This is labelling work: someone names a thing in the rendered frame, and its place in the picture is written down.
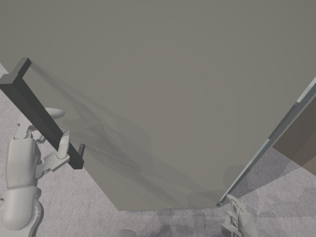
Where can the fridge door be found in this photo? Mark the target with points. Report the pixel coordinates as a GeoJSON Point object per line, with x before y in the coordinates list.
{"type": "Point", "coordinates": [172, 98]}

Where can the left robot forearm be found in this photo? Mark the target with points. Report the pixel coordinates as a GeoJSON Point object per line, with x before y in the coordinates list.
{"type": "Point", "coordinates": [22, 213]}

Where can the right robot hand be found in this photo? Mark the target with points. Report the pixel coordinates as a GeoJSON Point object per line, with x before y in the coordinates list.
{"type": "Point", "coordinates": [242, 226]}

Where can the handle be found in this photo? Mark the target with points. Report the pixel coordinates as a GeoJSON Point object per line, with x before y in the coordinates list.
{"type": "Point", "coordinates": [15, 88]}

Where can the left robot hand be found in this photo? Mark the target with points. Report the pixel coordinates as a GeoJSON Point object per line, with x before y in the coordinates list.
{"type": "Point", "coordinates": [21, 167]}

